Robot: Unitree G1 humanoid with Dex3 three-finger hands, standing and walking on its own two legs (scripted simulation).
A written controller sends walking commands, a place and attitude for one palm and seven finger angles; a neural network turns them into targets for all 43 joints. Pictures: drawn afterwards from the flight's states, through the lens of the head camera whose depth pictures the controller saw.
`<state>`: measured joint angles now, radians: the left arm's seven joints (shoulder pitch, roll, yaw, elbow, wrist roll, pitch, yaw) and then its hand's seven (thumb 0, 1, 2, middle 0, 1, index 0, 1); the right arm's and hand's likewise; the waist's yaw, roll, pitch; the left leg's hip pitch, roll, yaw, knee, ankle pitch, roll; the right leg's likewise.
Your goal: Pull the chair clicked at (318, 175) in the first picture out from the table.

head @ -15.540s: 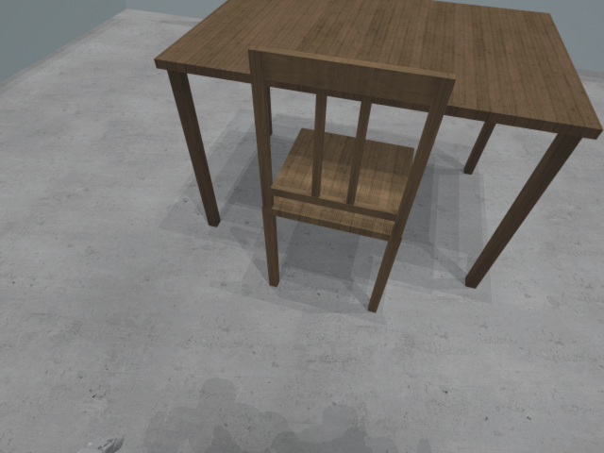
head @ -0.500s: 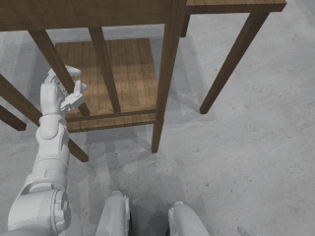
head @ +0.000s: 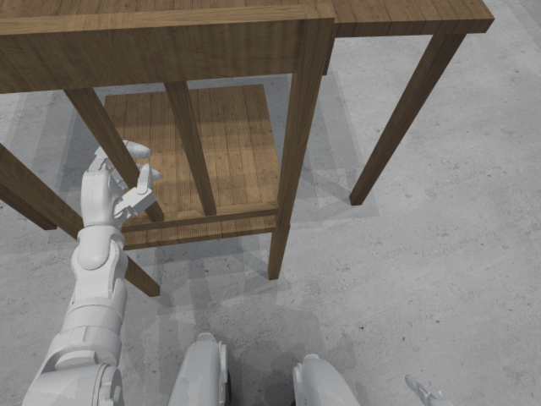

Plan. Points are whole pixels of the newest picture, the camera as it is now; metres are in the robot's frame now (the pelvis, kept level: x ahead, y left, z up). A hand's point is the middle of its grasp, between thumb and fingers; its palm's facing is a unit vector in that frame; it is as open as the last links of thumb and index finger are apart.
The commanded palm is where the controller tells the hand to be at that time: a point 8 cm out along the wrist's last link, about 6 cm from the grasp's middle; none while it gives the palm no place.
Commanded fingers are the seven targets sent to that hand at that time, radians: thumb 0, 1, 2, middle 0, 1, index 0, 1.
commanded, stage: step backward, pulling the chair out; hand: left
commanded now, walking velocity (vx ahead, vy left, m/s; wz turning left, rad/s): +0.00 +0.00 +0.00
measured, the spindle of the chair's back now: (128, 170) +0.44 +0.21 +0.04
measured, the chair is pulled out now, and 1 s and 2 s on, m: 0.04 0.14 0.16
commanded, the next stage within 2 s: none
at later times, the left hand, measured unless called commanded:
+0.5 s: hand (148, 200) +0.39 +0.17 +0.04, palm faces +0.08 -0.99 -0.15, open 5.2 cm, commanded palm +0.36 +0.22 +0.05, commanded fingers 0.00 0.90 0.90 -0.50 -1.45 -0.50 -1.45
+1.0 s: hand (165, 251) +0.32 +0.14 +0.04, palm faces +0.13 -0.98 -0.17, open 5.2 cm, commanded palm +0.31 +0.19 +0.04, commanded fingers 0.00 0.90 0.90 -0.50 -1.45 -0.50 -1.45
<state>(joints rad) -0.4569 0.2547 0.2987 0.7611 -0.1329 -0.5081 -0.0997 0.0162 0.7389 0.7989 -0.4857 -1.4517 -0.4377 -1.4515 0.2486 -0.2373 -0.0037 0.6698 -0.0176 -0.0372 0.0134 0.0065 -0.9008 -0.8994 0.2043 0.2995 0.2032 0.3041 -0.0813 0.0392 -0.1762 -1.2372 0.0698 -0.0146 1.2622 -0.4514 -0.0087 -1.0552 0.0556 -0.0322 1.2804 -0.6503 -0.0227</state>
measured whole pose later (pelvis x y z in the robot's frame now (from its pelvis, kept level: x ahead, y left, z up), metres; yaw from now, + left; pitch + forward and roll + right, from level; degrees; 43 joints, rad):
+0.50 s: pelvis +0.00 +0.02 +0.10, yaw +0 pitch +11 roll -3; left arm -0.55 0.24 0.13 1.04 -0.07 -0.23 0.09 0.03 0.72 0.75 -0.34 -1.15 -0.49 -1.45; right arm 0.22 -0.26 -0.01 0.68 0.04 0.11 -0.11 0.01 -0.90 -0.90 0.21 0.30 0.20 0.30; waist -0.09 0.03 0.03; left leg -0.67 0.06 0.03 0.71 -0.22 0.02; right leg -0.50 0.05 0.01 0.68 -0.36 0.01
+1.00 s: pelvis -0.05 -0.01 +0.10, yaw +1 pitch +4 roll -2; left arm -0.52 0.18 0.12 1.10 -0.08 -0.28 0.11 0.03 0.70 0.77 -0.35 -1.12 -0.50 -1.45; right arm 0.17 -0.27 -0.02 0.78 0.04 0.01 -0.11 0.01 -0.90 -0.90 0.21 0.30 0.21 0.30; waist -0.08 0.08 0.15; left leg -0.56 0.07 -0.03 0.59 -0.11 -0.01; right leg -0.41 0.07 -0.03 0.63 -0.28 -0.03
